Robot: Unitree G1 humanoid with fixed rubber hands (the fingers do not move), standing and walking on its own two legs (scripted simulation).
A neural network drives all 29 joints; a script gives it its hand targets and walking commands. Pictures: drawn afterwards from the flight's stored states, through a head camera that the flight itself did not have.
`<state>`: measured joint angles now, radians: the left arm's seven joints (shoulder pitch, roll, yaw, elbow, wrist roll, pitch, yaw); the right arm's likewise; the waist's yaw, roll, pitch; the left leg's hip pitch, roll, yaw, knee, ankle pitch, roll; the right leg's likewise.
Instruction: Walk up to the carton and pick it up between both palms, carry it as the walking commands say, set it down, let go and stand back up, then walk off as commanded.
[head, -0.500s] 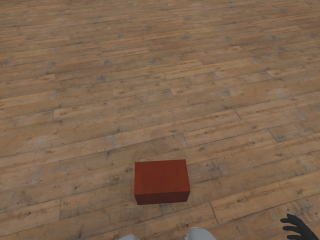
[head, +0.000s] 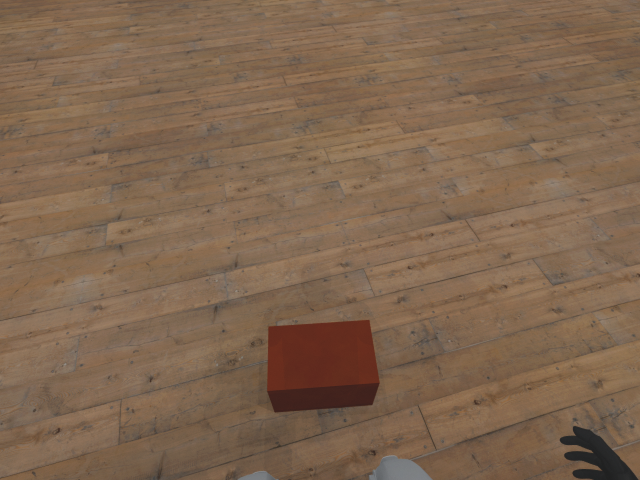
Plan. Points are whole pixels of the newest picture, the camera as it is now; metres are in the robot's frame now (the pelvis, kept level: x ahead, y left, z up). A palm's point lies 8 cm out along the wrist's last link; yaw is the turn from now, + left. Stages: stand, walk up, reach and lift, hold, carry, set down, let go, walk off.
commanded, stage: walk up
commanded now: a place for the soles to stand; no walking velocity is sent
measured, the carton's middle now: (321, 366) +0.50 +0.01 -0.63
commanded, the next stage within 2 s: reach and lift in 0.34 s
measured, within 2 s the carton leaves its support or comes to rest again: neither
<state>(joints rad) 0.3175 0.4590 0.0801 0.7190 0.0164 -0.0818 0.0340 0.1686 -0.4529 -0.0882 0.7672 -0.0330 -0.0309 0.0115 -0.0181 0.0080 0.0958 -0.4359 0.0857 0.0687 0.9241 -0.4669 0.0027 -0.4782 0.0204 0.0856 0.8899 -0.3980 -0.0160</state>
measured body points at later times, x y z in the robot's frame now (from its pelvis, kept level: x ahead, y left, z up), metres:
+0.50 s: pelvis +0.00 +0.00 +0.01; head +0.03 +0.02 +0.46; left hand +0.13 +0.32 -0.08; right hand +0.17 -0.30 -0.05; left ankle +0.02 +0.12 -0.69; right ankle +0.05 -0.15 -0.69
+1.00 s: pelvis -0.03 +0.00 +0.01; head -0.01 +0.01 +0.46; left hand +0.19 +0.29 -0.05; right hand +0.24 -0.26 +0.00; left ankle +0.02 +0.12 -0.69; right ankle +0.05 -0.15 -0.69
